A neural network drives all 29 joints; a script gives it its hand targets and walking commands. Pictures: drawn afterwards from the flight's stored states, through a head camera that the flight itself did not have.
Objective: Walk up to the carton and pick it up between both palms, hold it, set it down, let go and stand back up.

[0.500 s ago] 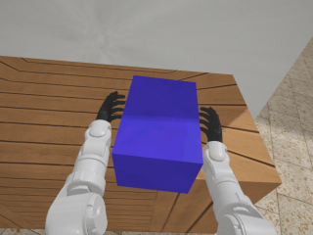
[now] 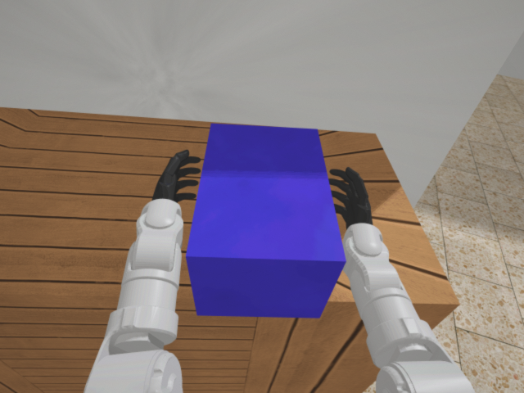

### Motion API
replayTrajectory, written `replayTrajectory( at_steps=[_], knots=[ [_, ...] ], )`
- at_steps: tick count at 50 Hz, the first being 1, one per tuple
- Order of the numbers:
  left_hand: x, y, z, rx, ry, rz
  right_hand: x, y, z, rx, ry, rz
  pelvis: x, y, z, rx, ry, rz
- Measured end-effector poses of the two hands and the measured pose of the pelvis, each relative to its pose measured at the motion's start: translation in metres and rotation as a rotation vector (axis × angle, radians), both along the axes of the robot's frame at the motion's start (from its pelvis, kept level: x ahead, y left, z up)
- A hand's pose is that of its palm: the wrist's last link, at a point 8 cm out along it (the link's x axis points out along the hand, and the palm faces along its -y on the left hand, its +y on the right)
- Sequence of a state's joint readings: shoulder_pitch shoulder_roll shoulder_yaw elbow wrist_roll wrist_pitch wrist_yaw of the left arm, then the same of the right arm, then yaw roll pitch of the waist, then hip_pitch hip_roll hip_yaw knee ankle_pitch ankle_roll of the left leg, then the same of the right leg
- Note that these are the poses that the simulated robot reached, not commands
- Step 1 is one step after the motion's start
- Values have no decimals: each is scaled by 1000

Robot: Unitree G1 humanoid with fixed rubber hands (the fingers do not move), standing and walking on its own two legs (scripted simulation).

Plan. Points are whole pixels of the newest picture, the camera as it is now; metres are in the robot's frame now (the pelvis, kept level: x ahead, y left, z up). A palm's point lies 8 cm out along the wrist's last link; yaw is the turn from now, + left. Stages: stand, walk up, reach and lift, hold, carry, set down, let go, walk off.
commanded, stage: reach and lift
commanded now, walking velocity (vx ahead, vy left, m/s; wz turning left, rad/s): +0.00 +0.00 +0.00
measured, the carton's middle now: (262, 214) +0.41 -0.01 +0.06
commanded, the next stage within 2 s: hold in 1.34 s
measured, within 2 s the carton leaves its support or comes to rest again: neither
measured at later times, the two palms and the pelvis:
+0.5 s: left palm (157, 192) +0.37 +0.15 +0.15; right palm (361, 206) +0.35 -0.14 +0.14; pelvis -0.01 +0.00 +0.00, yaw +1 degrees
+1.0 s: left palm (160, 192) +0.36 +0.14 +0.16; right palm (366, 201) +0.35 -0.15 +0.15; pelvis -0.01 -0.01 +0.00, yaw +1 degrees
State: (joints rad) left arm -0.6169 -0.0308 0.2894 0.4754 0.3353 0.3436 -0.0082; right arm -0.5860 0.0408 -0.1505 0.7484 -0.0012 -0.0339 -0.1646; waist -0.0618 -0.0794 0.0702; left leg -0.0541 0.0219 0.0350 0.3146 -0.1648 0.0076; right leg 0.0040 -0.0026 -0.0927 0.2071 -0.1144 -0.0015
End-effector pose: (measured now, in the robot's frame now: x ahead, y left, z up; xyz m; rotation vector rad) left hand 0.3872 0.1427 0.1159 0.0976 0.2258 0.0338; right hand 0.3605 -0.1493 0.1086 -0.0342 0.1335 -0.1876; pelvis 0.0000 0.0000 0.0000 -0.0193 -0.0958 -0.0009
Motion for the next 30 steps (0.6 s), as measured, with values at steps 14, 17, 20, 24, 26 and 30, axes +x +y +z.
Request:
replayTrajectory(
  at_steps=[14, 17, 20, 24, 26, 30],
  knots=[
    [-21, 8, 23, 6, -9, 44, -7, 7, 23, -9, -22, 51, -10, -4, -1, 6, -32, 12],
    [-22, 9, 27, 8, -8, 50, -7, 8, 26, -5, -23, 56, -12, -4, -1, 7, -34, 14],
    [-23, 9, 30, 12, -12, 53, -6, 8, 29, -3, -28, 57, -13, -3, -1, 7, -35, 14],
    [-22, 7, 35, 13, -18, 55, -6, 6, 34, -4, -37, 56, -13, -3, -1, 7, -38, 13],
    [-22, 6, 37, 11, -19, 55, -5, 5, 36, -5, -39, 56, -12, -3, -1, 7, -40, 12],
    [-21, 3, 38, 12, -19, 56, -4, 2, 39, -5, -39, 56, -10, -4, -1, 6, -48, 11]
  ],
)
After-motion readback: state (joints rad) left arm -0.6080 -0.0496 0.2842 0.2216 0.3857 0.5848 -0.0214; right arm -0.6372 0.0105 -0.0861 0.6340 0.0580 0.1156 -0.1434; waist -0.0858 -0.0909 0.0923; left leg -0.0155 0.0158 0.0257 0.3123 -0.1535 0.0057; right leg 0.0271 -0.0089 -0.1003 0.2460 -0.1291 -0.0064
